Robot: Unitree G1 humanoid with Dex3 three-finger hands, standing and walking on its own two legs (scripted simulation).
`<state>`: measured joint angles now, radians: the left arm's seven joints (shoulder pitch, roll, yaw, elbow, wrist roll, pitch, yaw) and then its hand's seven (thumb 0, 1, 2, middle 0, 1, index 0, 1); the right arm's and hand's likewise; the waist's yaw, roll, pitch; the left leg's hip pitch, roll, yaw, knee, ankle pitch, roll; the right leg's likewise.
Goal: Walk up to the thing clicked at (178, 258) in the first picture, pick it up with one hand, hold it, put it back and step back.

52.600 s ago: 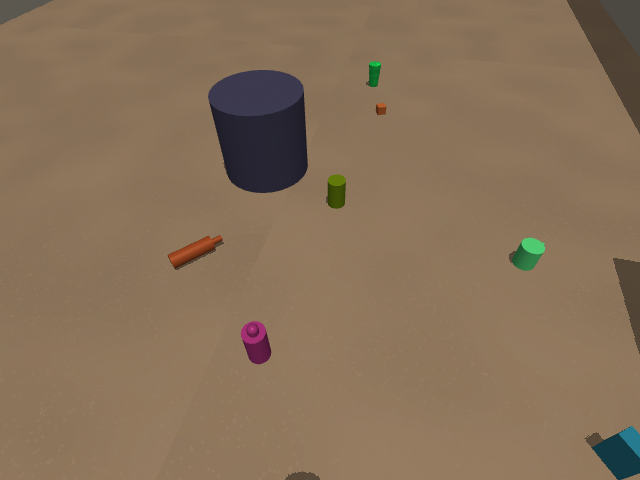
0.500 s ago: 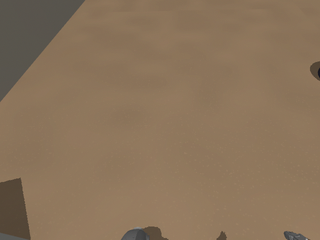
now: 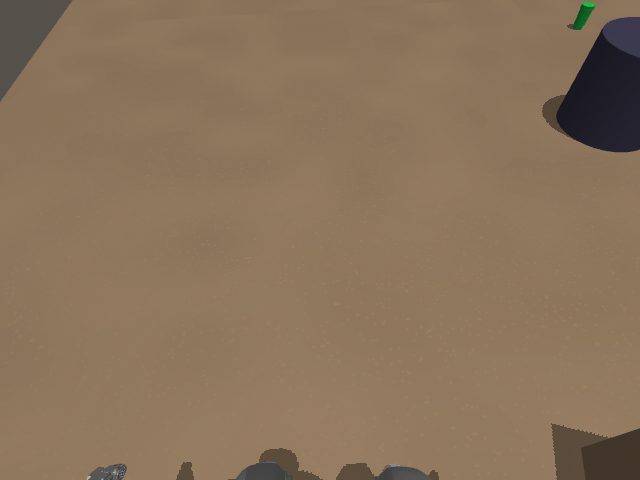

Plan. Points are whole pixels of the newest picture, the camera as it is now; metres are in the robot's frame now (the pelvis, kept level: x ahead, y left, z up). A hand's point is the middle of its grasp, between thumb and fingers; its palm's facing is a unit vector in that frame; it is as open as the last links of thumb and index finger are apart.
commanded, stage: walk up
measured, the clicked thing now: out of the picture +1.10 -1.37 -0.71
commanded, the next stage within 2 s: stand in 0.68 s
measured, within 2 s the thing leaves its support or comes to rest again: neither
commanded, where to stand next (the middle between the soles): +0.08 -0.01 m, yaw +2 degrees
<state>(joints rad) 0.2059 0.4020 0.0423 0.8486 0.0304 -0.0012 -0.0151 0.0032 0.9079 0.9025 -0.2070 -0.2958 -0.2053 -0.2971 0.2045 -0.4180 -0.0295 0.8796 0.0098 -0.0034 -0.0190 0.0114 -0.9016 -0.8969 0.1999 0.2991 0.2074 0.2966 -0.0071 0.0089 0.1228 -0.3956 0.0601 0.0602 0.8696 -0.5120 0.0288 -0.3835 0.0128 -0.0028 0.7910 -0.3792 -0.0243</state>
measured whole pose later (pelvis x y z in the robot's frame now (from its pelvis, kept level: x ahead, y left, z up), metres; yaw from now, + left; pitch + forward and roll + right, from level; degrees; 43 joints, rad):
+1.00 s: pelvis +0.01 -0.01 +0.04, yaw +0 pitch -2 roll +0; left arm 0.06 0.35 0.01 1.16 0.01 -0.02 -0.02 0.00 0.91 0.90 -0.21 -0.30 -0.20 -0.30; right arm 0.06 -0.36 0.01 1.15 -0.01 -0.02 0.01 0.01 -0.90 -0.90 0.20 0.30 0.21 0.30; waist -0.01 0.01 0.05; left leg -0.12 0.05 0.05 0.32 -0.17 -0.03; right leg -0.12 -0.02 -0.01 0.33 -0.18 0.01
